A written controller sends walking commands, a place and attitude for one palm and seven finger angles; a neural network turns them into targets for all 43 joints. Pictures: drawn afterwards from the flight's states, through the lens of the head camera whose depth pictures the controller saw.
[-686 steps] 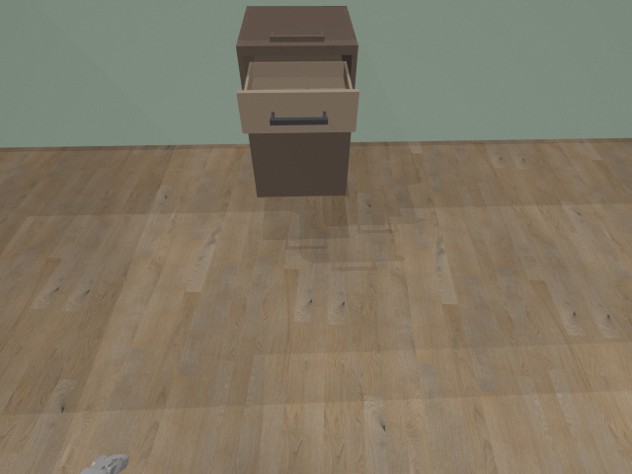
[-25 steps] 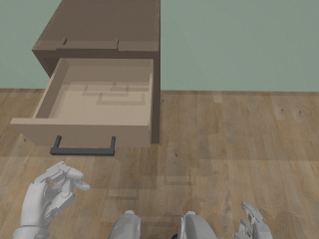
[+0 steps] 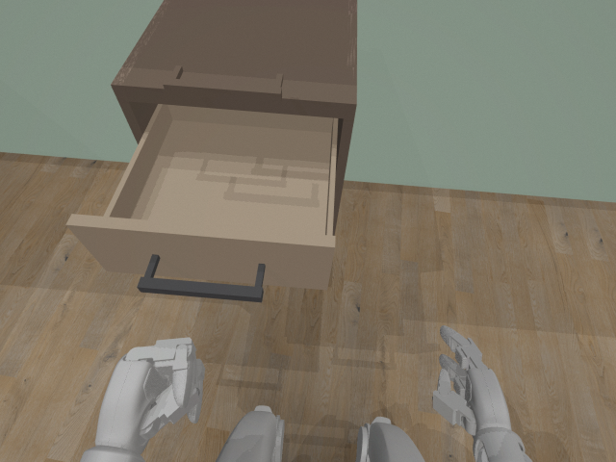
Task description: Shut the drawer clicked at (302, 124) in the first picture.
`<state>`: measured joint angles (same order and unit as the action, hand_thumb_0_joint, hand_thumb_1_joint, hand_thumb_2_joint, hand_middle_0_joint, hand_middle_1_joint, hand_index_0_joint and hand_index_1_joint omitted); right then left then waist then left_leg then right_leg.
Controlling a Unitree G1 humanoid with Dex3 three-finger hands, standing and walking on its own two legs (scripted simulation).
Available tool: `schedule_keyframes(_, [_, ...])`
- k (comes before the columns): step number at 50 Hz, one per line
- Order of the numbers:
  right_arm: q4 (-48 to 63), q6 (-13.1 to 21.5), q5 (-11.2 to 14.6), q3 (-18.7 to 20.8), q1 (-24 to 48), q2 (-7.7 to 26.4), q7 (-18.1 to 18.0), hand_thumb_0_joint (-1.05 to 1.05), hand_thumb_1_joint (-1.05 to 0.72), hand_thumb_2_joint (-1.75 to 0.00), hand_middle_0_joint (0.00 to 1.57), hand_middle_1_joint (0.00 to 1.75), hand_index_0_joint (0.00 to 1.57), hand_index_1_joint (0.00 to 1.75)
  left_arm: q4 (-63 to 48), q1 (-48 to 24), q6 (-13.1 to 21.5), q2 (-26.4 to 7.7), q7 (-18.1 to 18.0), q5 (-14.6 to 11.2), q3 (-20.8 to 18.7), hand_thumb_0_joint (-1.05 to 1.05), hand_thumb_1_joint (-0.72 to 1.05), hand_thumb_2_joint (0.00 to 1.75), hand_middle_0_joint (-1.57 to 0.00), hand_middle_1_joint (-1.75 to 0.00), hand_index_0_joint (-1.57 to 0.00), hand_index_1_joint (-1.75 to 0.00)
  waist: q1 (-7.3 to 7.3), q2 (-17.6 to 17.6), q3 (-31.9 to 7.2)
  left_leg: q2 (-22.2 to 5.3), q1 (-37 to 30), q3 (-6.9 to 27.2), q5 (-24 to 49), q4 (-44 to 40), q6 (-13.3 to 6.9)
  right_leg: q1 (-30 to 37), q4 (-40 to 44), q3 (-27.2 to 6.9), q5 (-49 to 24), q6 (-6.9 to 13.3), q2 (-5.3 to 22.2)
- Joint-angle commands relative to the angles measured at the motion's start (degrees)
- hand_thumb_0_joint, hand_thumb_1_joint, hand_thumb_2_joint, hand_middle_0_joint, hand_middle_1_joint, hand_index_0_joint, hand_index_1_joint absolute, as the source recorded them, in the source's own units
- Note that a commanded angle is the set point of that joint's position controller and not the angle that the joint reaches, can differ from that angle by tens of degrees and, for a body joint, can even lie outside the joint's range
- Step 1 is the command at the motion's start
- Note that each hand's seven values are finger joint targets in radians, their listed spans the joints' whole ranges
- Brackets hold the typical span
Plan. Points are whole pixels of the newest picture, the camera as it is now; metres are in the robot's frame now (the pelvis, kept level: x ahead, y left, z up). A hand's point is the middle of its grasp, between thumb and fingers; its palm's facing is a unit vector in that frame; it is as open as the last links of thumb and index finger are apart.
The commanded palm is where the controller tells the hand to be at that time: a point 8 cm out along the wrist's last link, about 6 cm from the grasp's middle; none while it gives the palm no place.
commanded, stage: raise the hand and make a fist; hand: left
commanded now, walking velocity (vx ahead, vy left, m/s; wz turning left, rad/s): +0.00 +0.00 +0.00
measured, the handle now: (204, 278) +0.37 +0.19 -0.06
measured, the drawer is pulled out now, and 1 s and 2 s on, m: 0.28 0.28 0.28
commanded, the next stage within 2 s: bring the fist close to the handle in 0.52 s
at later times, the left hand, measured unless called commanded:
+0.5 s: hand (198, 383) +0.20 +0.14 +0.05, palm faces +0.02 -1.00 -0.01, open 3.3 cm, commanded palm +0.17 +0.19 +0.04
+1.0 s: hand (216, 377) +0.22 +0.13 +0.00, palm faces -0.02 -1.00 -0.05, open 3.3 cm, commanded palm +0.20 +0.19 +0.00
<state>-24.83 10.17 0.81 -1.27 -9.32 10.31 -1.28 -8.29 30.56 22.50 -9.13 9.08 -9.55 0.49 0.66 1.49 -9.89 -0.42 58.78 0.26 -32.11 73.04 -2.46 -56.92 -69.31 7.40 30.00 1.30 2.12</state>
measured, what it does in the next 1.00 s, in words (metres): stands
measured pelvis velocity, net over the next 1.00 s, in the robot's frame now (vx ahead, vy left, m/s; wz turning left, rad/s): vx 0.01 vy -0.02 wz -0.01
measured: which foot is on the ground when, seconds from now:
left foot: down 0.00-1.00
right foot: down 0.00-1.00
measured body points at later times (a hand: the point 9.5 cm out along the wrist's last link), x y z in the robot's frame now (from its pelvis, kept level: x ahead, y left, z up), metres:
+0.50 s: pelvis +0.02 +0.01 +0.00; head +0.10 +0.02 +0.44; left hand +0.20 +0.19 +0.05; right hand +0.21 -0.22 -0.08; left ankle +0.03 +0.09 -0.63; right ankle +0.04 -0.12 -0.63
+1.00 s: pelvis +0.01 -0.02 -0.03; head +0.11 -0.01 +0.41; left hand +0.21 +0.18 +0.01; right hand +0.21 -0.25 -0.10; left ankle +0.03 +0.09 -0.63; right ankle +0.04 -0.12 -0.63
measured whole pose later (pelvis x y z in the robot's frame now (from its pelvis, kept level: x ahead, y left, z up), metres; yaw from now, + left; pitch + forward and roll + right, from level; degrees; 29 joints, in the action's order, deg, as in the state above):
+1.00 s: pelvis +0.01 -0.02 -0.03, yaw +0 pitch +22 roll -3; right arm -26.4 7.1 0.1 0.5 -10.0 12.0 -1.3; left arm -5.0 27.8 28.7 -11.1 8.0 -9.6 -2.5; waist -0.7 0.9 -11.2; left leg -1.8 67.4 1.8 -35.7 80.6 -0.2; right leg -65.8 -77.4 8.7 34.0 3.7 1.0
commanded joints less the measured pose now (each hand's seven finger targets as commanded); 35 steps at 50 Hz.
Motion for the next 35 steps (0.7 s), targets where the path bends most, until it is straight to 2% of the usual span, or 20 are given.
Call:
schedule_keyframes(1, [9.4, 1.4, 0.0, 4.2, 0.6, 8.8, -0.6, 0.00, -0.90, -0.90, 0.20, 0.30, 0.20, 0.30, -15.0, 3.6, 3.7, -3.3, -0.7, 0.0, -1.4, 0.00, 0.90, 0.90, -1.40, -1.60, -1.40, -1.60, -0.64, 0.4, -11.4, 0.1, -10.7, 4.5, 12.3, -13.2, 1.2, 7.4, 8.0, -2.0, -6.2, 0.8, -2.4])
schedule_keyframes(3, [9.5, 1.4, -0.3, 4.1, 0.3, 8.3, -0.4, 0.00, -0.90, -0.90, 0.20, 0.30, 0.20, 0.30, -16.8, 4.1, 5.6, -2.2, -2.1, 0.1, -0.9, 0.00, 0.90, 0.90, -1.40, -1.60, -1.40, -1.60, -0.22, 1.4, -11.8, -0.1, -11.3, 4.8, 14.1, -12.9, 1.7, 6.1, 6.8, -1.7, -6.7, 0.9, -2.5])
schedule_keyframes(4, [9.1, 1.3, -0.5, 4.1, 0.5, 8.4, -0.3, 0.00, -0.90, -0.90, 0.20, 0.30, 0.20, 0.30, -17.1, 3.3, 6.3, -2.9, -3.0, 0.6, -1.2, 0.00, 0.90, 0.90, -1.40, -1.60, -1.40, -1.60, -0.36, 2.0, -11.7, -0.2, -11.0, 5.2, 14.9, -12.6, 1.9, 5.4, 6.0, -1.6, -6.8, 1.0, -2.6])
schedule_keyframes(8, [9.5, 0.9, -0.7, 4.1, -0.3, 8.8, 0.5, 0.00, -0.90, -0.90, 0.20, 0.30, 0.20, 0.30, -17.1, 4.0, 7.8, -1.0, -3.8, 2.2, 2.4, 0.00, 0.90, 0.90, -1.40, -1.60, -1.40, -1.60, -1.32, 3.4, -11.7, -0.4, -10.8, 5.7, 14.5, -11.9, 2.3, 3.0, 5.0, -1.5, -5.8, 1.0, -2.3])
schedule_keyframes(9, [9.4, 0.6, -0.6, 4.2, -0.1, 8.8, 0.6, 0.00, -0.90, -0.90, 0.20, 0.30, 0.20, 0.30, -16.3, 4.6, 7.4, -1.2, -3.7, 2.8, 2.6, 0.00, 0.90, 0.90, -1.40, -1.60, -1.40, -1.60, -1.46, 2.4, -11.5, -0.5, -10.3, 5.8, 14.8, -11.8, 2.3, 3.0, 4.9, -1.6, -5.9, 1.0, -2.4])
schedule_keyframes(12, [10.5, 0.0, -0.4, 4.4, -0.5, 9.2, 0.7, 0.00, -0.90, -0.90, 0.20, 0.30, 0.20, 0.30, -17.6, 6.7, 6.0, -1.0, -3.0, 3.1, 3.9, 0.00, 0.90, 0.90, -1.40, -1.60, -1.40, -1.60, -1.10, 3.3, -13.4, -0.5, -11.3, 6.0, 15.6, -12.1, 2.5, 3.8, 4.8, -1.6, -6.4, 1.0, -2.2])
schedule_keyframes(14, [10.7, -0.7, -0.1, 4.7, -0.4, 9.1, 0.5, 0.00, -0.90, -0.90, 0.20, 0.30, 0.20, 0.30, -17.9, 8.5, 4.5, -2.9, -3.2, 3.0, 1.9, 0.00, 0.90, 0.90, -1.40, -1.60, -1.40, -1.60, -0.37, 2.3, -15.0, -0.5, -11.5, 6.0, 17.9, -12.2, 2.6, 5.5, 4.9, -1.7, -7.8, 1.0, -2.4])
schedule_keyframes(16, [11.4, -1.4, 0.0, 5.0, -0.8, 8.7, 0.5, 0.00, -0.90, -0.90, 0.20, 0.30, 0.20, 0.30, -19.6, 11.1, 4.0, -2.5, -3.8, 2.6, 1.2, 0.00, 0.90, 0.90, -1.40, -1.60, -1.40, -1.60, 0.51, 1.8, -16.6, -0.7, -13.1, 5.6, 22.2, -12.3, 2.9, 7.0, 4.7, -1.5, -10.0, 0.9, -2.3])
schedule_keyframes(17, [11.7, -1.6, 0.0, 4.9, -0.7, 8.5, 0.6, 0.00, -0.90, -0.90, 0.20, 0.30, 0.20, 0.30, -20.5, 11.1, 3.8, -2.1, -4.2, 2.4, 1.5, 0.00, 0.90, 0.90, -1.40, -1.60, -1.40, -1.60, 0.61, 2.4, -16.8, -0.5, -12.9, 5.2, 22.1, -12.2, 2.8, 7.5, 4.8, -1.5, -10.3, 0.9, -2.4])
schedule_keyframes(18, [11.5, -1.8, 0.1, 4.9, -0.9, 8.3, 0.5, 0.00, -0.90, -0.90, 0.20, 0.30, 0.20, 0.30, -20.5, 10.5, 3.8, -2.0, -4.8, 2.2, 1.1, 0.00, 0.90, 0.90, -1.40, -1.60, -1.40, -1.60, 0.14, 1.4, -16.2, -0.6, -12.8, 5.2, 22.6, -11.9, 2.8, 7.3, 4.9, -1.5, -11.1, 0.8, -2.5])
schedule_keyframes(19, [11.1, -1.9, 0.0, 4.9, -0.6, 8.0, 0.3, 0.00, -0.90, -0.90, 0.20, 0.30, 0.20, 0.30, -20.0, 10.7, 3.9, -2.1, -5.5, 2.2, 0.4, 0.00, 0.90, 0.90, -1.40, -1.60, -1.40, -1.60, 0.40, 0.9, -15.8, -0.5, -12.3, 5.2, 23.0, -11.9, 2.9, 7.5, 4.9, -1.4, -11.3, 0.8, -2.6])
schedule_keyframes(23, [10.8, -1.7, -0.2, 4.7, -0.5, 8.2, 0.5, 0.00, -0.90, -0.90, 0.20, 0.30, 0.20, 0.30, -17.9, 9.7, 5.7, -0.5, -6.5, 2.6, 2.1, 0.00, 0.90, 0.90, -1.40, -1.60, -1.40, -1.60, -1.18, -1.0, -12.1, -0.2, -9.2, 4.7, 16.6, -11.4, 2.3, 5.9, 5.5, -1.5, -8.7, 0.7, -2.7])
schedule_keyframes(25, [10.5, -1.5, -0.3, 4.7, -0.6, 8.4, 0.4, 0.00, -0.90, -0.90, 0.20, 0.30, 0.20, 0.30, -17.3, 9.7, 6.7, -0.8, -5.9, 2.9, 2.5, 0.00, 0.90, 0.90, -1.40, -1.60, -1.40, -1.60, -1.68, -1.0, -11.9, 0.0, -8.2, 4.5, 14.9, -10.8, 1.9, 5.6, 5.7, -1.9, -8.1, 0.7, -2.6])
schedule_keyframes(29, [10.3, -1.4, -0.2, 4.8, -0.3, 8.5, 0.1, 0.00, -0.90, -0.90, 0.20, 0.30, 0.20, 0.30, -16.9, 10.7, 7.5, -3.3, -4.1, 2.8, 0.5, 0.00, 0.90, 0.90, -1.40, -1.60, -1.40, -1.60, -0.99, 0.1, -13.2, 0.3, -7.4, 3.8, 14.4, -10.2, 1.6, 7.3, 5.9, -2.9, -8.8, 0.9, -2.4])
schedule_keyframes(30, [10.4, -1.3, -0.1, 4.8, -0.5, 8.3, 0.1, 0.00, -0.90, -0.90, 0.20, 0.30, 0.20, 0.30, -17.7, 10.8, 7.7, -3.0, -3.7, 2.4, 0.6, 0.00, 0.90, 0.90, -1.40, -1.60, -1.40, -1.60, -0.99, 0.7, -14.0, 0.3, -8.2, 3.6, 14.9, -10.0, 1.6, 7.5, 6.0, -3.1, -9.3, 0.9, -2.4])
schedule_keyframes(31, [10.4, -1.4, 0.0, 4.9, -0.4, 8.1, 0.1, 0.00, -0.90, -0.90, 0.20, 0.30, 0.20, 0.30, -17.9, 12.3, 7.7, -3.6, -3.6, 2.0, -0.3, 0.00, 0.90, 0.90, -1.40, -1.60, -1.40, -1.60, -0.37, 1.6, -14.4, 0.3, -8.5, 3.4, 15.7, -10.2, 1.6, 8.3, 6.1, -3.1, -10.0, 1.0, -2.4])
schedule_keyframes(33, [10.2, -1.3, -0.1, 4.8, -0.3, 8.1, 0.1, 0.00, -0.90, -0.90, 0.20, 0.30, 0.20, 0.30, -16.8, 10.1, 8.0, -2.8, -3.5, 1.7, 0.0, 0.00, 0.90, 0.90, -1.40, -1.60, -1.40, -1.60, -1.05, 1.2, -13.5, 0.4, -7.5, 3.4, 15.8, -9.3, 1.5, 7.3, 5.7, -3.1, -10.5, 0.8, -2.3])
schedule_keyframes(35, [9.4, -1.3, -0.3, 4.6, 0.0, 8.2, 0.0, 0.00, -0.90, -0.90, 0.20, 0.30, 0.20, 0.30, -13.7, 7.1, 8.3, -2.2, -3.8, 1.9, -0.2, 0.00, 0.90, 0.90, -1.40, -1.60, -1.40, -1.60, -2.32, -0.6, -10.9, 0.5, -5.1, 3.4, 13.3, -8.1, 1.3, 5.2, 5.7, -3.3, -8.9, 0.7, -2.5])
